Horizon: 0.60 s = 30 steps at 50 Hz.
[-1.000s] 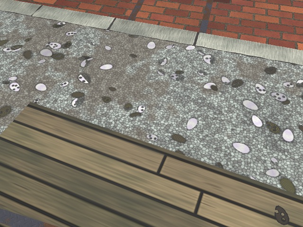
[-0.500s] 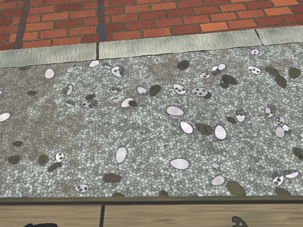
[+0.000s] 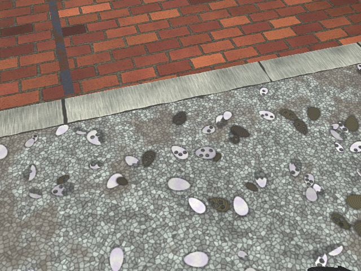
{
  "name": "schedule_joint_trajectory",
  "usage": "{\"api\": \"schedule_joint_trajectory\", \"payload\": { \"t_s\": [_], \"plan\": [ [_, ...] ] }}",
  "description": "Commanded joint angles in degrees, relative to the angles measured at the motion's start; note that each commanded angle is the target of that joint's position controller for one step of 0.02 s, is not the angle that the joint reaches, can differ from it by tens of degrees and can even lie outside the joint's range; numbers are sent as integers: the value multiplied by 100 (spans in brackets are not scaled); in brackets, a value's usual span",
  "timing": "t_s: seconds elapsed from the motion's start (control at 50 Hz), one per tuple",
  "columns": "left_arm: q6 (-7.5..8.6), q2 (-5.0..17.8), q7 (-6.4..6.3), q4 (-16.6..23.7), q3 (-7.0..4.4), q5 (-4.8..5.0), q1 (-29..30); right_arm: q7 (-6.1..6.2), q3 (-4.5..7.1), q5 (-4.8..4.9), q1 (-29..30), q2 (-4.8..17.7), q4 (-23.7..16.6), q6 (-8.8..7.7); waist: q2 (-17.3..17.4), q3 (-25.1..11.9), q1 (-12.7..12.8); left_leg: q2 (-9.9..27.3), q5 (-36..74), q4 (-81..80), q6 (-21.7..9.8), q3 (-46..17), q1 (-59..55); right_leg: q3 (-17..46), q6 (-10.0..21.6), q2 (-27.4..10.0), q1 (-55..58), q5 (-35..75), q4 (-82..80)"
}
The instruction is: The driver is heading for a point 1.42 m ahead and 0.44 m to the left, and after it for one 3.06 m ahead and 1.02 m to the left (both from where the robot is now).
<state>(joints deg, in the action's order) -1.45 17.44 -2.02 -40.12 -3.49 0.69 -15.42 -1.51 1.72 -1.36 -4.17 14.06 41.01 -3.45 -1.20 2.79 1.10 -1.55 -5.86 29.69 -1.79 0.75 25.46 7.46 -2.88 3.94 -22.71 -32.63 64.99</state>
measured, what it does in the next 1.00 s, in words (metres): walks ahead: right foot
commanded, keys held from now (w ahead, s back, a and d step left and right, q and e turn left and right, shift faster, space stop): no key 0.58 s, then w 0.42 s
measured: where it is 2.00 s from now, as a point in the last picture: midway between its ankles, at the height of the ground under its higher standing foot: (196, 194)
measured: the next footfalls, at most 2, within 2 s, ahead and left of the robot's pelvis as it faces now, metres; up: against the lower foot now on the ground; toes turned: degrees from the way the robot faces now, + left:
right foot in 0.18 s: +0.08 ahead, -0.15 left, +0.00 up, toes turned +2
right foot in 1.24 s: +0.47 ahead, -0.16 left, +0.00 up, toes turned -2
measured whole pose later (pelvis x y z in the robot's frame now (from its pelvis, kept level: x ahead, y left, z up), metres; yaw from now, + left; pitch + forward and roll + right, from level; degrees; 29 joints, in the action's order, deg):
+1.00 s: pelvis +0.18 +0.00 +0.02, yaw +0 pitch +1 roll -1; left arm 4.6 15.7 0.1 -44.8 -3.9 1.2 -12.6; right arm -1.1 1.8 0.4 -22.7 13.7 56.2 -4.6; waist -0.9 -0.2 -3.0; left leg -1.1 -17.1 19.5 -2.2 0.3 3.7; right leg -0.3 1.2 -3.4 -31.9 -15.8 59.5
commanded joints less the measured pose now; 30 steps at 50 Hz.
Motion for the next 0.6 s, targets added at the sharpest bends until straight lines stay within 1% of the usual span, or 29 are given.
{"api": "schedule_joint_trajectory", "payload": {
  "t_s": [0.02, 0.04, 0.06, 0.08, 0.1, 0.12, 0.14, 0.16, 0.18, 0.2, 0.22, 0.24, 0.26, 0.28, 0.3, 0.34, 0.46, 0.54, 0.58, 0.6],
  "plan": [
    [-135, 416, -52, 264, -122, -40, -373, 27, 125, -36, 206, 645, -279, 85, 918, -661, 100, 1289, 152, -1342, -905, -1538, -822, -188, -130, -543, -133, 306, -880],
    [-108, 263, -55, 212, -74, -63, -420, 38, 147, -41, 218, 693, -251, 100, 1026, -697, 98, 1173, 458, -1331, -917, -1291, -722, -353, -125, -512, 191, 346, -1389],
    [-67, 182, -47, 175, -36, -91, -393, 54, 168, -21, 147, 739, -211, 110, 1047, -816, 46, 1171, 721, -1267, -967, -1196, -807, -408, -98, -518, 418, 506, -1825],
    [-37, 183, -33, 136, -28, -92, -375, 71, 180, 14, 56, 773, -168, 123, 1030, -971, 8, 1231, 812, -1213, -1026, -1203, -938, -434, -68, -517, 614, 839, -2193],
    [-27, 216, -17, 83, -38, -86, -397, 82, 181, 58, 18, 793, -138, 143, 970, -1080, 22, 1276, 635, -1161, -1043, -1206, -1002, -469, -25, -506, 848, 1263, -2583],
    [-27, 218, 3, 25, -43, -92, -431, 90, 167, 98, 53, 788, -127, 168, 909, -1096, 83, 1261, 227, -1119, -995, -1164, -927, -537, 44, -475, 1139, 1753, -3054],
    [-31, 199, 28, -15, -39, -119, -423, 91, 136, 125, 82, 737, -115, 189, 862, -1030, 137, 1191, -370, -1114, -872, -1111, -735, -601, 137, -433, 1456, 2172, -3527],
    [-36, 254, 39, 50, -36, -188, -248, 76, 76, 122, -44, 595, -56, 186, 747, -906, 105, 1064, -1104, -1146, -600, -1076, -482, -442, 262, -537, 1677, 2397, -3827],
    [-39, 457, 25, 175, -56, -252, -75, 46, 24, 61, -147, 482, -10, 164, 433, -785, 15, 889, -1793, -1000, -274, -931, -219, 36, 451, -960, 1787, 2511, -3985],
    [-59, 785, 12, 152, -135, -210, 127, 10, 49, 8, -345, 539, -23, 147, -219, -498, -310, 438, -1983, -897, -6, -467, -299, 198, 669, -1050, 1157, 1613, -3941],
    [-31, 494, 37, 113, -88, -205, 166, 14, 48, -26, -161, 561, 1, 146, -306, -370, -181, 328, -1611, -668, 145, -271, -743, 104, 676, -898, 590, 724, -4094],
    [15, 322, 48, 95, -32, -239, 206, 23, 48, -3, -110, 547, 4, 150, -328, -253, -174, 325, -1370, -545, 148, -264, -902, 69, 590, -833, 381, 617, -4186],
    [67, 295, 54, 86, -19, -246, 260, 45, 40, 22, -169, 503, 58, 164, -363, -208, -201, 352, -1172, -463, 97, -266, -978, 36, 505, -805, 328, 887, -4185],
    [123, 284, 59, 82, -13, -223, 278, 62, 42, 24, -255, 523, 103, 174, -377, -188, -207, 349, -966, -403, 59, -264, -971, 10, 454, -790, 389, 1215, -4129],
    [169, 275, 55, 56, -9, -201, 228, 69, 41, 24, -323, 512, 140, 172, -338, -236, -213, 352, -751, -360, 28, -255, -995, -4, 429, -787, 485, 1548, -4037],
    [207, 296, 45, 9, -11, -160, 120, 77, 39, 34, -349, 499, 197, 157, -183, -344, -180, 360, -369, -281, 11, -238, -1059, -34, 420, -767, 645, 2023, -3887],
    [195, 256, 27, -71, 0, -136, 73, 110, 53, 86, -337, 530, 377, 193, 56, -479, -148, 401, 319, -116, 31, -241, -1269, -124, 416, -679, 835, 2708, -3713],
    [188, 216, 23, -165, 4, -126, 78, 156, 64, 102, -327, 558, 520, 238, 111, -505, -159, 424, 502, -66, 43, -252, -1377, -172, 407, -638, 897, 2926, -3699],
    [189, 197, 19, -228, 4, -123, 78, 181, 71, 108, -314, 571, 597, 260, 114, -501, -164, 431, 541, -57, 49, -256, -1416, -194, 402, -620, 918, 2983, -3712],
    [180, 162, 18, -326, 4, -114, -60, 188, 60, 107, -402, 521, 688, 276, 84, -614, -150, 354, 26, -41, 51, -166, -1457, -235, 423, -579, 983, 2452, -3795]
  ]
}}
